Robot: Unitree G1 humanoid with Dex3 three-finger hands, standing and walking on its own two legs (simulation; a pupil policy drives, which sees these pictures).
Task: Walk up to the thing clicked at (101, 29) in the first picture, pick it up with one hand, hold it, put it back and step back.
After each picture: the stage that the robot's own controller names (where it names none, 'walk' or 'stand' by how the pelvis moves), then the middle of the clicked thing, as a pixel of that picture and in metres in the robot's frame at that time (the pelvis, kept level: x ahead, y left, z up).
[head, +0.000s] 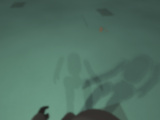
stand; (100, 29) +2.37 -0.24 -0.72
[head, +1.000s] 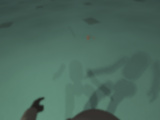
walk; (88, 37) +2.21 +0.18 -0.68
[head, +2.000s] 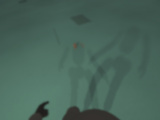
walk; (75, 46) +1.52 +0.47 -0.71
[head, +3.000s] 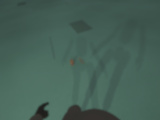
walk; (71, 62) +1.03 +0.43 -0.72
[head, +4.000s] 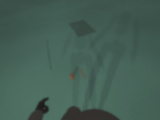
walk; (71, 76) +0.66 +0.31 -0.71
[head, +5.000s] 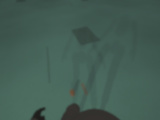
walk; (72, 93) +0.43 +0.25 -0.71
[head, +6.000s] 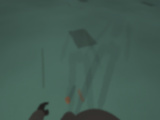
stand; (67, 100) +0.34 +0.23 -0.71
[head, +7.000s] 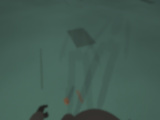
stand; (66, 101) +0.32 +0.24 -0.72
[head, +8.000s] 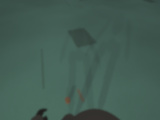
stand; (67, 100) +0.33 +0.24 -0.73
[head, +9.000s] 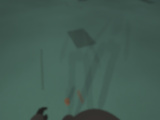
stand; (67, 101) +0.32 +0.24 -0.73
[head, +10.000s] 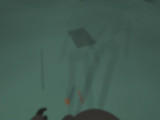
stand; (67, 101) +0.31 +0.24 -0.73
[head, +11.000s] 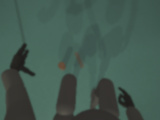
go down; (62, 66) +0.39 +0.23 -0.40
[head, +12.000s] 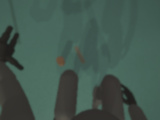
go down; (60, 61) +0.41 +0.24 -0.32
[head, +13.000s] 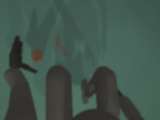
close in; (37, 56) +0.39 +0.27 -0.23
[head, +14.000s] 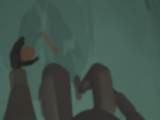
close; (26, 54) +0.39 +0.28 -0.22
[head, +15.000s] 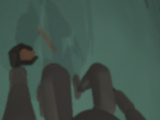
lift; (26, 55) +0.38 +0.27 -0.23
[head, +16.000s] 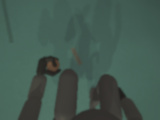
lift; (52, 66) +0.31 +0.26 -0.09
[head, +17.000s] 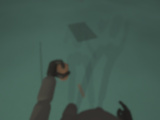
hold; (63, 71) +0.32 +0.18 +0.05
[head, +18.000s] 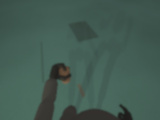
hold; (65, 75) +0.32 +0.17 +0.00
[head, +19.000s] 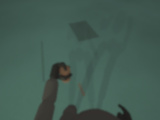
hold; (65, 74) +0.32 +0.17 +0.01
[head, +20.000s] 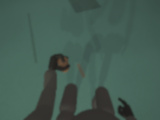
crouch; (63, 64) +0.38 +0.18 -0.07
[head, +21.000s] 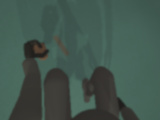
lower; (41, 52) +0.43 +0.24 -0.19
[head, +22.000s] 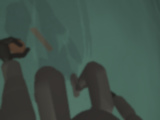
lower; (18, 50) +0.42 +0.28 -0.23
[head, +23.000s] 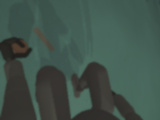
lower; (20, 49) +0.42 +0.28 -0.23
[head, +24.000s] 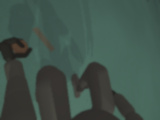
lower; (21, 49) +0.42 +0.28 -0.23
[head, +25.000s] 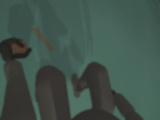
loosen; (20, 50) +0.42 +0.28 -0.23
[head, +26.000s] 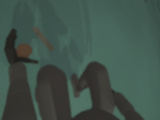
withdraw; (23, 52) +0.41 +0.26 -0.23
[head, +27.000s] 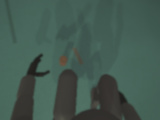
walk; (63, 61) +0.43 +0.21 -0.30
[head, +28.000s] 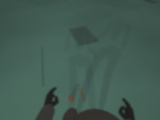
stand; (70, 99) +0.36 +0.17 -0.65
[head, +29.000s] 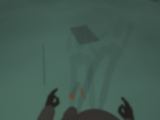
stand; (71, 96) +0.37 +0.18 -0.66
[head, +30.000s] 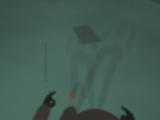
stand; (71, 95) +0.38 +0.18 -0.68
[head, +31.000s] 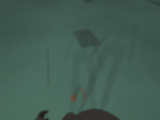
walk; (73, 98) +0.38 +0.18 -0.72
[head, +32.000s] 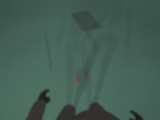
walk; (77, 80) +0.49 +0.09 -0.70
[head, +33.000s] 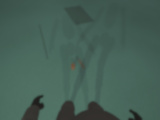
walk; (72, 66) +0.70 +0.19 -0.71
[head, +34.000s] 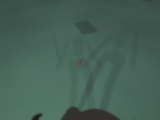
stand; (78, 64) +0.99 +0.24 -0.71
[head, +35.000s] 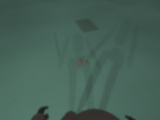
stand; (79, 62) +1.00 +0.19 -0.72
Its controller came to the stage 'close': yes
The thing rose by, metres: 0.71
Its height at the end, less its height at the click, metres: +0.00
